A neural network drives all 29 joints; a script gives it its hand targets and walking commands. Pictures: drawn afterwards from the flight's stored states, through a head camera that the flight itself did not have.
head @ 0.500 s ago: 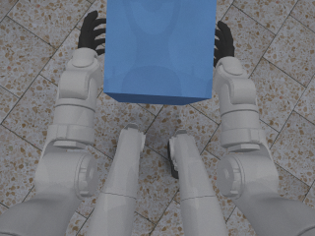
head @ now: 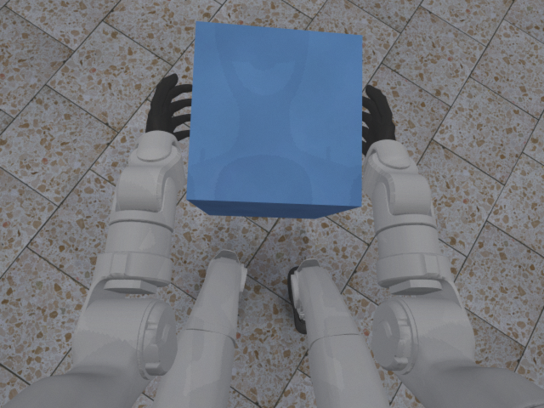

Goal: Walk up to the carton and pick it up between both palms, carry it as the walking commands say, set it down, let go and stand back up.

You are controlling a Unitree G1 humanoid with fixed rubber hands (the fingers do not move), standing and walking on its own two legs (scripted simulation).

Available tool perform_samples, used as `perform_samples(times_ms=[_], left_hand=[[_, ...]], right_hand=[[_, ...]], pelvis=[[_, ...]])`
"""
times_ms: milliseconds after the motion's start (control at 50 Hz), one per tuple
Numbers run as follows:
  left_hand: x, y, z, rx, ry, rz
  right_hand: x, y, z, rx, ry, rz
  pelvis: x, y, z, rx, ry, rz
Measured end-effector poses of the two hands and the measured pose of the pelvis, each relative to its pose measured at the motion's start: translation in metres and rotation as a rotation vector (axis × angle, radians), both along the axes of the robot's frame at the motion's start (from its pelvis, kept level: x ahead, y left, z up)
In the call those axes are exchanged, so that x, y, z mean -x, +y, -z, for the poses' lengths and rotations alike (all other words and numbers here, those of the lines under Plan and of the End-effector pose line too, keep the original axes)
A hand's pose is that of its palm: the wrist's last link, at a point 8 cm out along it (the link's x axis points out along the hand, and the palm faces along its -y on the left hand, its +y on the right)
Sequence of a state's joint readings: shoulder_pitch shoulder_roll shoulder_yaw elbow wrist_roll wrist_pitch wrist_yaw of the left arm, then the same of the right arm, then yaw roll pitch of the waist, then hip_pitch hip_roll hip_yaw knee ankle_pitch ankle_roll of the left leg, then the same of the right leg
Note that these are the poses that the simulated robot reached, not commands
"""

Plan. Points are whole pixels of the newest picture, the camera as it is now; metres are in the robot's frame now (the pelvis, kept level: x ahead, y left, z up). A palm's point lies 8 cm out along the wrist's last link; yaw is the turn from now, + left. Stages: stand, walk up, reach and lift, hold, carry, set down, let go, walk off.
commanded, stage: reach and lift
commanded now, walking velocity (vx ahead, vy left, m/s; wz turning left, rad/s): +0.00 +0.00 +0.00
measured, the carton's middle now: (269, 143) +0.45 +0.02 -0.10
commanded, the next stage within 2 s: none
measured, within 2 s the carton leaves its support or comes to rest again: neither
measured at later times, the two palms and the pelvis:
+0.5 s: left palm (150, 127) +0.40 +0.15 +0.04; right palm (414, 136) +0.41 -0.14 +0.04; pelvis +0.04 +0.00 +0.05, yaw -1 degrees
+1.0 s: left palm (128, 102) +0.39 +0.15 +0.11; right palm (455, 117) +0.40 -0.14 +0.11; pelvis +0.12 +0.00 +0.08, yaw -1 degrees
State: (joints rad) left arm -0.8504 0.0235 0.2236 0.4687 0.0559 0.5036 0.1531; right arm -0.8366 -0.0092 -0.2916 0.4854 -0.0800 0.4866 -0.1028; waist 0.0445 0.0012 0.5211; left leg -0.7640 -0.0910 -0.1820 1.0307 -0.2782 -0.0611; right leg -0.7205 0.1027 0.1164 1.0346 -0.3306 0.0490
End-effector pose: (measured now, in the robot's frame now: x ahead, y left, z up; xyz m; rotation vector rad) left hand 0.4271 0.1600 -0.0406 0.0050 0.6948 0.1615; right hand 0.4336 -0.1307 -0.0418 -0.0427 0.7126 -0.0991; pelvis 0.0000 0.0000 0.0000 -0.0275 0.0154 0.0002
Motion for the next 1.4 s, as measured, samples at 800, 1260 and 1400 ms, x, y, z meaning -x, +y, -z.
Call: perform_samples(times_ms=[800, 1260, 1400], left_hand=[[0.02, -0.013, -0.154, -0.009, -0.002, 0.007], [0.027, -0.022, -0.15, -0.004, 0.035, 0.038], [0.021, -0.027, -0.151, -0.002, 0.034, 0.067]], right_hand=[[0.02, -0.014, -0.151, 0.03, -0.001, -0.037], [0.039, -0.023, -0.147, -0.015, 0.038, 0.035], [0.041, -0.027, -0.149, -0.01, 0.036, 0.063]], pelvis=[[-0.099, -0.005, -0.069, -0.03, -0.106, 0.035], [-0.111, 0.0, -0.08, -0.023, -0.11, 0.013], [-0.111, 0.003, -0.08, -0.022, -0.087, 0.024]])
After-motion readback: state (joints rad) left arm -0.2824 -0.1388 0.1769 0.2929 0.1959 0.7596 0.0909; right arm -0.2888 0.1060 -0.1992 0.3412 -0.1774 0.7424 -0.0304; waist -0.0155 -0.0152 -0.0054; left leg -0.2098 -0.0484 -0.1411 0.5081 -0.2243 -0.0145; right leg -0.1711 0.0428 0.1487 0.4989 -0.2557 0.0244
